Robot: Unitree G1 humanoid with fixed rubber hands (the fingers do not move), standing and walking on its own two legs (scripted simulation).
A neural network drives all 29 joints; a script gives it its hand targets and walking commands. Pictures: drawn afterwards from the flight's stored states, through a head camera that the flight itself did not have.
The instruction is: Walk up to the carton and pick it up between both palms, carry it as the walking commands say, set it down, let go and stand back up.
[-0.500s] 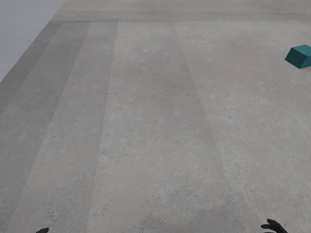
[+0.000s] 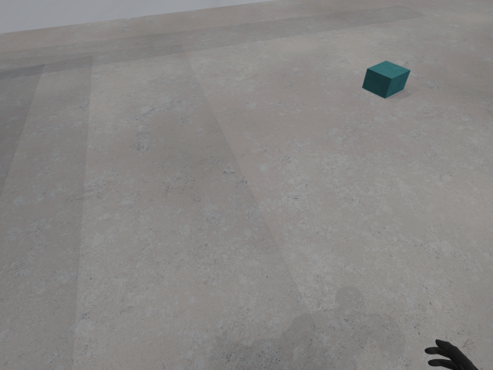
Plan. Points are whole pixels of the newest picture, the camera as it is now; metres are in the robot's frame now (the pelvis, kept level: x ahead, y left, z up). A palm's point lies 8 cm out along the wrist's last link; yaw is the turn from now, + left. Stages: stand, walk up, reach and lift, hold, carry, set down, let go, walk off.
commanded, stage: walk up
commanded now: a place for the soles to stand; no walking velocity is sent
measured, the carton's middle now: (385, 79) +2.47 -0.96 -0.69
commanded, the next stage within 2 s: none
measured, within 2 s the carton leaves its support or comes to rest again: neither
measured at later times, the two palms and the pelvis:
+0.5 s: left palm (167, 180) +0.58 +0.25 -0.06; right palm out of the picture +0.19 -0.35 -0.03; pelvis +0.29 +0.01 +0.01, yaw -16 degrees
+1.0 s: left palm (201, 144) +0.76 +0.20 -0.08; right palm (452, 174) +0.64 -0.48 -0.07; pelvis +0.61 -0.12 +0.00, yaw -18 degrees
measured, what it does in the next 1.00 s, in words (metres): walks ahead, turning right: left foot, then right foot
